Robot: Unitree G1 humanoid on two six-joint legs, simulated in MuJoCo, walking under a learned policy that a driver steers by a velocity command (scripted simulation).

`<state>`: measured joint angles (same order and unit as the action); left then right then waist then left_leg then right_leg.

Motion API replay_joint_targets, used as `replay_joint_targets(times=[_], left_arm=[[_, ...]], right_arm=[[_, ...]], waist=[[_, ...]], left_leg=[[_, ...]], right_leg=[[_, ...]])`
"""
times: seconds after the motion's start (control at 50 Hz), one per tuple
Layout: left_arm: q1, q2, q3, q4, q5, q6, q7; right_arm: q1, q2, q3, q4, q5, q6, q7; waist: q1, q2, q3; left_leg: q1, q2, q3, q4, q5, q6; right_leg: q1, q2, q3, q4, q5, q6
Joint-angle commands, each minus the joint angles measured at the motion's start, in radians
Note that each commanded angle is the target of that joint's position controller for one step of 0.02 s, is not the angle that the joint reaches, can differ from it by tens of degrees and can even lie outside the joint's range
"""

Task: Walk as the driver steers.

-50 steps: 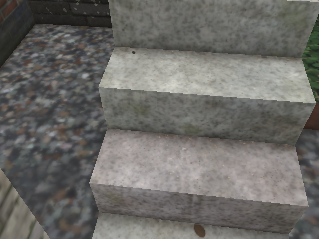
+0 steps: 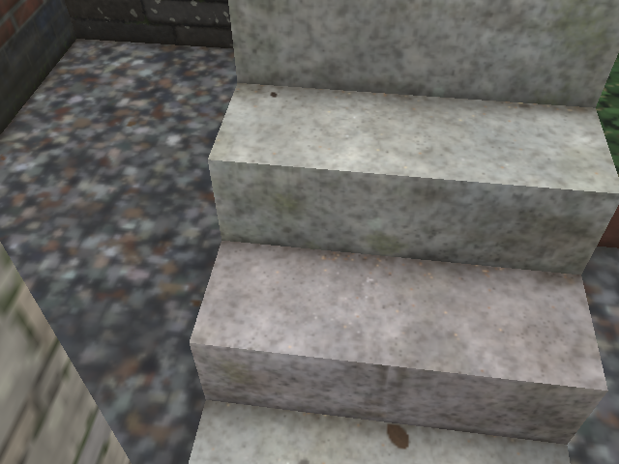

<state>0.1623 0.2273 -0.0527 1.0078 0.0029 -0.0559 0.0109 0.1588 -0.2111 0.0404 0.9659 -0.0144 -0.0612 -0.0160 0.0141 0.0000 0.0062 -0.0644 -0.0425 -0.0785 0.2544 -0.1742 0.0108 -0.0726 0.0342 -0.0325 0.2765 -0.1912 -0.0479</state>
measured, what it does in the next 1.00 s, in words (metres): stands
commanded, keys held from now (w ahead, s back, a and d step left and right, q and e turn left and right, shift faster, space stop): no key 0.66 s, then w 0.34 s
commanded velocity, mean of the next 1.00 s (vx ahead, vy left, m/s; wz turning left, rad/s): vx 0.13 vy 0.00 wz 0.00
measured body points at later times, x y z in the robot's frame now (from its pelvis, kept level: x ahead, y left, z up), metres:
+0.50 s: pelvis -0.01 -0.01 +0.00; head -0.01 -0.02 +0.45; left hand +0.04 +0.23 -0.15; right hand +0.05 -0.25 -0.16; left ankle -0.02 +0.12 -0.75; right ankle -0.03 -0.09 -0.75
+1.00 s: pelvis +0.01 -0.02 +0.00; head +0.00 -0.03 +0.45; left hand +0.09 +0.22 -0.14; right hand +0.10 -0.26 -0.15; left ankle -0.02 +0.12 -0.75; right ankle -0.03 -0.09 -0.75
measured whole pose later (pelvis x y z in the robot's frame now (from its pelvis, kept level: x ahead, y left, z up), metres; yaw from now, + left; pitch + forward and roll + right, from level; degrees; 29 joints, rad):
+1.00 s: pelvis +0.01 -0.02 +0.00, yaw +0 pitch +0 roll +0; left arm 0.21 0.22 -0.05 1.00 -0.01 -0.06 0.01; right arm 0.21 -0.22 0.04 0.99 -0.01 -0.05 -0.02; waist 0.02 0.02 -0.02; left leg -0.08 0.00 -0.09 0.30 -0.21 -0.02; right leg -0.06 0.08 -0.04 0.27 -0.20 -0.09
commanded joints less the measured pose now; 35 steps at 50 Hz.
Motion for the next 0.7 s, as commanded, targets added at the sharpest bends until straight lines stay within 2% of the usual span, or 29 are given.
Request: replay_joint_targets(times=[0.02, 0.36, 0.38, 0.44, 0.66, 0.7], left_arm=[[0.003, 0.099, 0.024, -0.032, 0.000, -0.005, 0.002], [0.088, 0.079, 0.033, -0.001, 0.001, 0.020, 0.008], [0.085, 0.111, 0.041, -0.007, 0.007, 0.018, 0.005], [0.093, 0.096, 0.041, -0.004, 0.005, 0.017, 0.003], [0.113, 0.093, 0.041, -0.003, 0.004, 0.021, 0.006], [0.096, 0.084, 0.035, -0.010, 0.006, 0.021, 0.006]], right_arm=[[0.000, -0.093, -0.020, -0.032, 0.001, -0.008, -0.003], [0.077, -0.079, -0.021, 0.022, 0.001, 0.008, -0.012], [0.099, -0.119, -0.030, 0.028, -0.006, 0.013, -0.007], [0.107, -0.096, -0.028, 0.029, -0.006, 0.021, -0.003], [0.135, -0.100, -0.026, 0.036, -0.004, 0.030, -0.006], [0.118, -0.090, -0.020, 0.028, -0.007, 0.032, -0.007]], waist=[[-0.001, 0.005, -0.019], [-0.004, 0.002, 0.018], [-0.007, 0.035, 0.031], [-0.008, 0.003, 0.032], [-0.007, -0.011, 0.028], [-0.004, -0.013, 0.020]], left_leg=[[-0.011, 0.113, -0.086, -0.001, 0.178, -0.001], [-0.051, 0.106, -0.087, 0.026, 0.117, -0.006], [-0.065, 0.103, -0.081, 0.027, 0.082, -0.002], [-0.061, 0.104, -0.082, 0.027, 0.073, 0.000], [-0.065, 0.101, -0.079, 0.033, 0.071, -0.007], [-0.058, 0.096, -0.077, 0.017, 0.046, -0.008]], right_leg=[[-0.004, -0.140, 0.104, -0.014, 0.225, -0.008], [-0.032, -0.134, 0.110, -0.003, 0.176, -0.021], [-0.036, -0.153, 0.124, 0.005, 0.164, -0.041], [-0.053, -0.155, 0.126, 0.004, 0.161, -0.048], [-0.051, -0.157, 0.132, 0.005, 0.185, -0.051], [-0.059, -0.149, 0.139, -0.033, 0.068, -0.049]])
Velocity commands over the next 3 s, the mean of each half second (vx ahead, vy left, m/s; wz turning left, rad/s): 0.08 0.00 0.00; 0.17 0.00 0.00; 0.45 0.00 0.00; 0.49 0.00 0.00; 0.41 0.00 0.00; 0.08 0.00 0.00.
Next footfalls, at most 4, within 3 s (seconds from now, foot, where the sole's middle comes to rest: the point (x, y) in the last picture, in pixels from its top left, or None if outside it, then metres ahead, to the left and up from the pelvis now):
none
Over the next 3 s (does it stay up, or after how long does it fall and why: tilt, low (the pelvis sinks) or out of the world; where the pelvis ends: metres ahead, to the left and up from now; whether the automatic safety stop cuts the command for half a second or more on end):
stays up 0.00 -0.01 0.00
